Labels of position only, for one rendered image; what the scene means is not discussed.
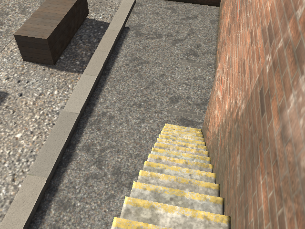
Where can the stairs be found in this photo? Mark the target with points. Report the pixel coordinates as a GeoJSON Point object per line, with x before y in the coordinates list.
{"type": "Point", "coordinates": [177, 187]}

